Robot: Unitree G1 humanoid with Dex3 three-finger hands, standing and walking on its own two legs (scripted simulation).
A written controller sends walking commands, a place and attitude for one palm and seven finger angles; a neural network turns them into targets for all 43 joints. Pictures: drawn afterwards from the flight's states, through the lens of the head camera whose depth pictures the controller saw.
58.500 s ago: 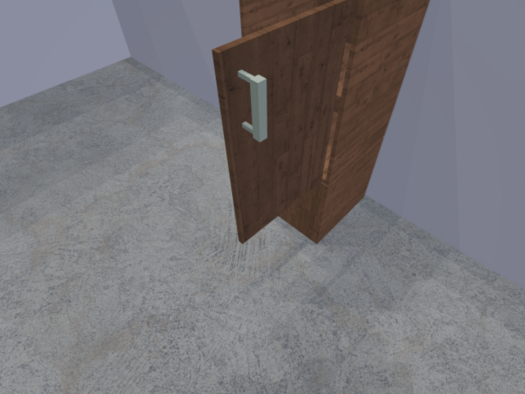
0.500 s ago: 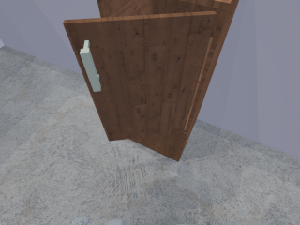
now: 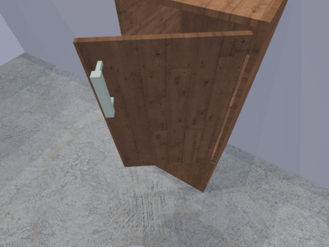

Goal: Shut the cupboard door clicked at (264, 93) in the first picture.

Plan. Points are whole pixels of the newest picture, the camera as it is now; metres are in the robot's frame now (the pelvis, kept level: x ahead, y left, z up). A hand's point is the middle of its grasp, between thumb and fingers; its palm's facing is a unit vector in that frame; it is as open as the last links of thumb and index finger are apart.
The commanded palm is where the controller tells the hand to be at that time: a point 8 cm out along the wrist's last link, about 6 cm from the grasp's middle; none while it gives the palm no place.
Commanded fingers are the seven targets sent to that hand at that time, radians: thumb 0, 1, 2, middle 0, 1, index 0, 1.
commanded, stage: come to a stop and stand still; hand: left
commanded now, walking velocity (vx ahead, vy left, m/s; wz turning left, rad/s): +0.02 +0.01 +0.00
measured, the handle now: (105, 90) +0.43 +0.18 +0.14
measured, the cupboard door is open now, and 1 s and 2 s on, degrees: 34 34 34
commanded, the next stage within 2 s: look again from close up in 1.50 s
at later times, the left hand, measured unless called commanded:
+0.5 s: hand out of the picture +0.00 +0.26 -0.16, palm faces +0.02 -0.97 -0.23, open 7.4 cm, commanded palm none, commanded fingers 0.00 0.90 0.90 -0.20 -0.30 -0.20 -0.30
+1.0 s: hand out of the picture -0.15 +0.27 -0.21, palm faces +0.11 -0.98 -0.13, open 7.4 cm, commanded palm none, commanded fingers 0.00 0.90 0.90 -0.20 -0.30 -0.20 -0.30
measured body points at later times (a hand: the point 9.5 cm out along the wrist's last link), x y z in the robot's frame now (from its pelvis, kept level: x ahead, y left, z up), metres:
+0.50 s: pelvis -0.07 +0.07 +0.00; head -0.09 +0.08 +0.45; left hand +0.00 +0.31 -0.14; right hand +0.00 -0.17 -0.14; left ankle -0.03 +0.13 -0.73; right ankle -0.02 -0.07 -0.73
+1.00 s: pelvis -0.13 +0.11 -0.01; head -0.14 +0.15 +0.43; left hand -0.16 +0.32 -0.19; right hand -0.10 -0.14 -0.14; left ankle -0.13 +0.15 -0.74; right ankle -0.03 -0.06 -0.72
